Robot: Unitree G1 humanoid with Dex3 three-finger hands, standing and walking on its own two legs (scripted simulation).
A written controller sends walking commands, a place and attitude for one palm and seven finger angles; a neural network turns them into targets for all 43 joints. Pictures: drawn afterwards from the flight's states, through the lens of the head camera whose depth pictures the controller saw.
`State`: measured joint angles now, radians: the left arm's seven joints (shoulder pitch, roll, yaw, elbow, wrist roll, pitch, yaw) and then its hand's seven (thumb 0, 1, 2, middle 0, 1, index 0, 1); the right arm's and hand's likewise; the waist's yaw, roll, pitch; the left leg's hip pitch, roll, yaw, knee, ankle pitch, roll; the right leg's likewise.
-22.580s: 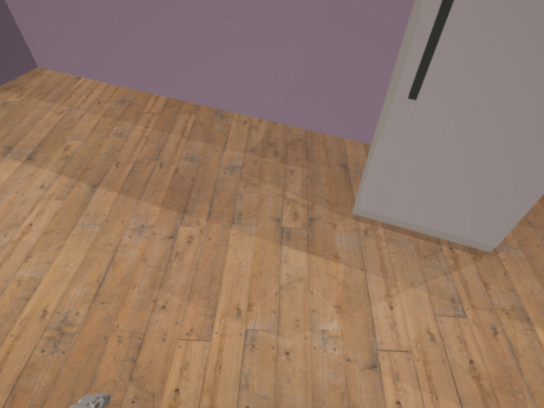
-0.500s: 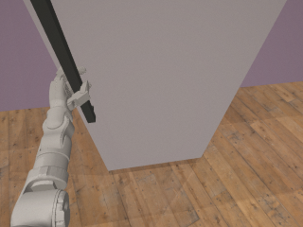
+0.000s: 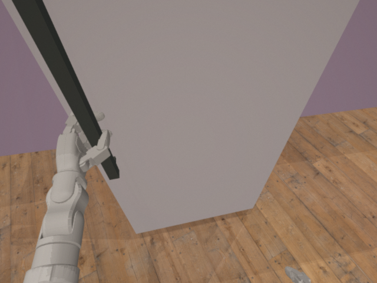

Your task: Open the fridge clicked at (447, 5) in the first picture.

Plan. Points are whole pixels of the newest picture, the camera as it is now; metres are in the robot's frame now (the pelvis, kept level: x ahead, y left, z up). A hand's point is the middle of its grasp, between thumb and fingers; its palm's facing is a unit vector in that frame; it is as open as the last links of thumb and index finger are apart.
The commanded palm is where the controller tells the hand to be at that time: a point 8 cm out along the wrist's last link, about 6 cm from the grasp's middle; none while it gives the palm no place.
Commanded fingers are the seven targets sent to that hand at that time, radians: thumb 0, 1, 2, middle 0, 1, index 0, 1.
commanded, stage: walk backward, drawing the door open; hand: left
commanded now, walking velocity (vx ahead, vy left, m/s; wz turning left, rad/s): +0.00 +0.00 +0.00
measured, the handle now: (82, 100) +0.42 +0.22 +0.19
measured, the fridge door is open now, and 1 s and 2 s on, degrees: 3 30 76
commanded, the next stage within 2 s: stop walking and hold the door back in 1.90 s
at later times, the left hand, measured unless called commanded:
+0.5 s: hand (114, 196) +0.26 +0.14 +0.11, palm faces +0.14 -0.98 -0.13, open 6.4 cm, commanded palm +0.21 +0.19 +0.10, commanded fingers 0.00 0.90 0.90 -0.45 -1.40 -0.45 -1.40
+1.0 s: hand (165, 260) +0.16 +0.05 +0.10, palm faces +0.57 -0.78 -0.26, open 6.8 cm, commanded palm +0.10 +0.07 +0.10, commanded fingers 0.00 0.90 0.90 -0.45 -1.40 -0.45 -1.40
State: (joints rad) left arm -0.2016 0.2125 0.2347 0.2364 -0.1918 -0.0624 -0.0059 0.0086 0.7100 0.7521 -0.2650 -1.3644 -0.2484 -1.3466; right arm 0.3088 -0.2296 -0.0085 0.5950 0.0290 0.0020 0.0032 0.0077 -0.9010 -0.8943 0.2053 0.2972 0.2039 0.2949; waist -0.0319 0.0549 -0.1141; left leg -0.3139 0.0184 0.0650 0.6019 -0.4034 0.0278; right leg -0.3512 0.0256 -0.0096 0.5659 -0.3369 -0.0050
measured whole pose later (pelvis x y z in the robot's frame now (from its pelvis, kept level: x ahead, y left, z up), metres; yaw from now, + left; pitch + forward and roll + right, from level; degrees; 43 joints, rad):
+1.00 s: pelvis +0.02 -0.19 +0.00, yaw +26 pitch +0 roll +4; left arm 0.43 0.17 0.05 -0.30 0.00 -0.07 0.11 -0.08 0.58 0.81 -0.42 -1.37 -0.23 -1.40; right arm 0.24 -0.24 -0.05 0.65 -0.03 -0.04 -0.11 0.01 -0.90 -0.89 0.20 0.30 0.20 0.29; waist -0.04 0.01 -0.03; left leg -0.40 -0.01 0.09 1.07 -0.51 -0.03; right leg -0.39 -0.01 -0.21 0.46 -0.09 -0.16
